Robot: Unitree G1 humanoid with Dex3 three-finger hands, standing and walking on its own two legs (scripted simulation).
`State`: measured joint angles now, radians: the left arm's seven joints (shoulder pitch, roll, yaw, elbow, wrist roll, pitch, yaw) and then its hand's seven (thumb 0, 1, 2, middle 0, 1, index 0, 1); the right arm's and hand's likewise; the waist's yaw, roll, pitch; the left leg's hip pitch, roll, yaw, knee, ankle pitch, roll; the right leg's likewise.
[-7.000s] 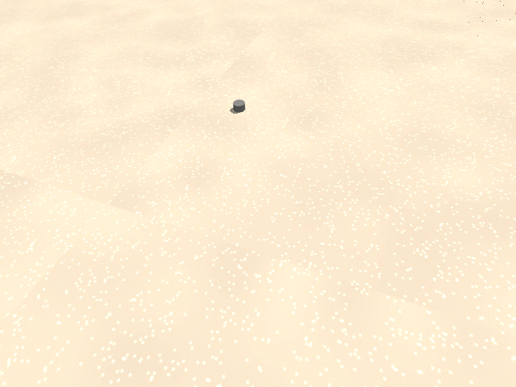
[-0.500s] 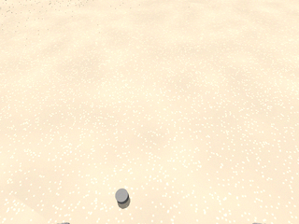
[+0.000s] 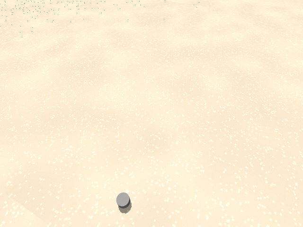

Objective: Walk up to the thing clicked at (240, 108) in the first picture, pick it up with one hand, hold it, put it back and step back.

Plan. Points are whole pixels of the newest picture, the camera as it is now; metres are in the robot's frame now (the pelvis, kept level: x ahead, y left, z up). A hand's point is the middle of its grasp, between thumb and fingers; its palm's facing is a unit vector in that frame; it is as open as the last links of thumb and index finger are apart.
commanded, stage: walk up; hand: left
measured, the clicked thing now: (123, 200) +0.41 +0.22 -0.76
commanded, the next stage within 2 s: stand in 0.04 s
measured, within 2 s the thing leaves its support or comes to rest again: neither
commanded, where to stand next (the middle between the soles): +0.02 -0.03 m, yaw +0 degrees
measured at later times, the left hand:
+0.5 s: hand out of the picture +0.08 +0.24 -0.16, palm faces -0.03 -0.94 -0.33, open 7.4 cm
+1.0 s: hand out of the picture +0.11 +0.24 -0.15, palm faces -0.03 -0.94 -0.34, open 7.4 cm
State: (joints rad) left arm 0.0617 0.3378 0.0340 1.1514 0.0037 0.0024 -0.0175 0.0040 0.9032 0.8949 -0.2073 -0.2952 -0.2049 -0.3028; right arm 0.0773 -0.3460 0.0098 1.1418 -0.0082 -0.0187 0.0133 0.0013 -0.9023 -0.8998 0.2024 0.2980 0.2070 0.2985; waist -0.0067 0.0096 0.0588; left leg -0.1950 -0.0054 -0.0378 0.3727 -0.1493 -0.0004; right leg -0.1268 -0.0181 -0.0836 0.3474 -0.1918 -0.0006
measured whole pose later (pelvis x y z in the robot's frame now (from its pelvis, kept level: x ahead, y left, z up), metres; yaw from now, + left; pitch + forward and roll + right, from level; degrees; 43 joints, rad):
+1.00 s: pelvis +0.02 -0.01 +0.00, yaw -1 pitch -2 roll +0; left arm 0.09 0.34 0.01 1.14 0.01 -0.01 -0.01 0.00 0.90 0.89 -0.21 -0.30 -0.21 -0.30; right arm 0.08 -0.35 0.02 1.14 -0.01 -0.01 0.01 0.00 -0.90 -0.90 0.20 0.30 0.21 0.30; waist 0.00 0.01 0.05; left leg -0.12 0.01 -0.02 0.31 -0.15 -0.01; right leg -0.07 -0.01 -0.07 0.30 -0.20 -0.01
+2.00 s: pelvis +0.02 -0.01 +0.00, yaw -2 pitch -2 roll +0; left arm 0.11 0.34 0.01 1.13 0.01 -0.01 -0.01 0.00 0.90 0.89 -0.21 -0.30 -0.21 -0.30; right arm 0.11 -0.36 0.02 1.13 -0.01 -0.01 0.01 0.00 -0.90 -0.90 0.20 0.30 0.21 0.30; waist 0.00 0.01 0.05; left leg -0.11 0.01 -0.01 0.31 -0.16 -0.02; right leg -0.07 0.00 -0.06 0.30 -0.20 -0.01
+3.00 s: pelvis +0.00 -0.01 +0.00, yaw -1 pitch -3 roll +0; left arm 0.07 0.36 0.04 1.10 0.01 0.02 -0.01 0.00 0.90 0.89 -0.21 -0.30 -0.21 -0.30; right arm 0.08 -0.36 -0.02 1.10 -0.01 0.01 0.02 0.00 -0.90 -0.90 0.20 0.30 0.21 0.30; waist 0.00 0.00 0.09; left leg -0.17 0.00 -0.02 0.37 -0.16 -0.01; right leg -0.13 -0.01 -0.07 0.38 -0.21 -0.01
